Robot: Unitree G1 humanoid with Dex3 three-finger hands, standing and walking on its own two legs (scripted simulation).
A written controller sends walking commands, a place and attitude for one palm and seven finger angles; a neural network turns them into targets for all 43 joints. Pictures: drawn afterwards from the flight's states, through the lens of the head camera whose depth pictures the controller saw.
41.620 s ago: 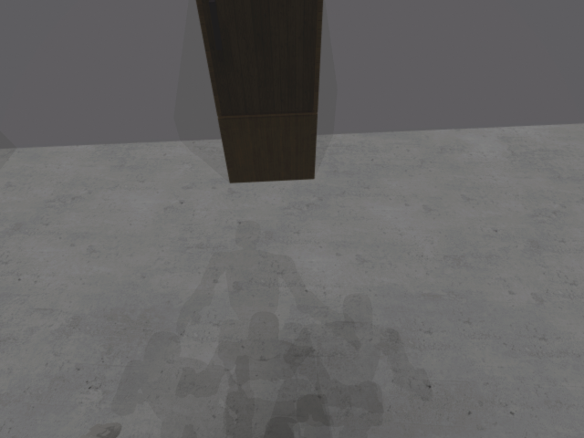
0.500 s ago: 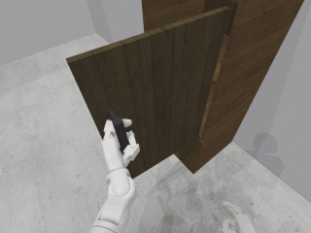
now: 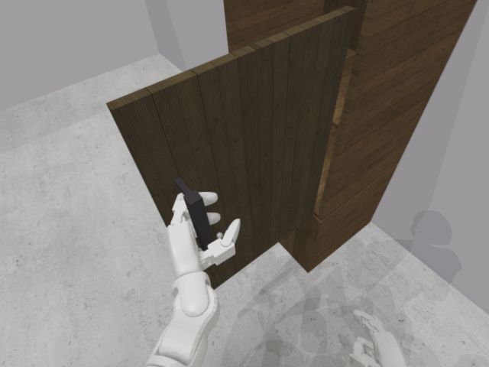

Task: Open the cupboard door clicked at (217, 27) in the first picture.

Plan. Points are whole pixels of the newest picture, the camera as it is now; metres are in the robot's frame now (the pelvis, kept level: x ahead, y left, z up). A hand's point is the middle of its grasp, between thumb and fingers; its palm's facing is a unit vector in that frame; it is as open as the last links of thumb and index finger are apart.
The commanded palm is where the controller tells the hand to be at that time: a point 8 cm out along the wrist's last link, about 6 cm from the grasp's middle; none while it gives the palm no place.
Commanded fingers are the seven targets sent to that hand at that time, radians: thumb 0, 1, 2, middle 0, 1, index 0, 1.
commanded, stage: open thumb and fingers to let go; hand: left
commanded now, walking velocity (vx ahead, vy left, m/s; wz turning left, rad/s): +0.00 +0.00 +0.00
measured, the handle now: (195, 218) +0.34 +0.10 +0.07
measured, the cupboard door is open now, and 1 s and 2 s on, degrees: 90 95 91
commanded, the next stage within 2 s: slide the hand sideways off the handle in 0.50 s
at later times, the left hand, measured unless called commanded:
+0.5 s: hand (219, 238) +0.31 +0.06 +0.07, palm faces +0.24 -0.97 -0.03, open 14.5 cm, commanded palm +0.26 +0.10 +0.06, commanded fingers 0.00 -0.50 0.30 -0.15 -0.30 -0.15 -0.30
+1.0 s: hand (221, 264) +0.26 +0.05 +0.06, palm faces -0.17 -0.99 +0.01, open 16.1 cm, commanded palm +0.24 +0.13 +0.06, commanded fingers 0.00 -0.50 0.30 -0.15 -0.30 -0.15 -0.30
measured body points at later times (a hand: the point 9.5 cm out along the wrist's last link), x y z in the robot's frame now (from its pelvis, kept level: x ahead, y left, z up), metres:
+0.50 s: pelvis +0.00 +0.02 +0.00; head +0.02 +0.00 +0.45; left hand +0.29 +0.11 +0.07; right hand +0.16 -0.20 -0.11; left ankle +0.01 +0.15 -0.70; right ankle +0.00 -0.05 -0.70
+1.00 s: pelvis -0.01 +0.03 +0.00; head +0.02 +0.01 +0.44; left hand +0.27 +0.10 +0.06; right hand +0.14 -0.19 -0.10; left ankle +0.01 +0.15 -0.70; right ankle +0.00 -0.05 -0.70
